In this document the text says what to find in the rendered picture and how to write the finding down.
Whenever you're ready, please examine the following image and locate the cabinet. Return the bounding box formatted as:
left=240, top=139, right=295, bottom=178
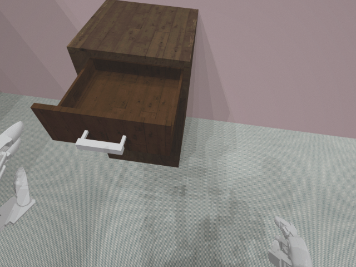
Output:
left=67, top=0, right=199, bottom=167

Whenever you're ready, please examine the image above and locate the handle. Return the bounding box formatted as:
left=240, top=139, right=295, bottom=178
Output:
left=75, top=130, right=126, bottom=155

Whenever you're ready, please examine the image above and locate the robot left hand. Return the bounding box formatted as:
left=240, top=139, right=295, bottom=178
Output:
left=0, top=121, right=35, bottom=232

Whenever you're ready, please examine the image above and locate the robot right hand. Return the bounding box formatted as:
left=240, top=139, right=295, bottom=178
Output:
left=268, top=216, right=313, bottom=267

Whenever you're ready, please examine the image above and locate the drawer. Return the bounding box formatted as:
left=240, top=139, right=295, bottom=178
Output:
left=31, top=57, right=184, bottom=156

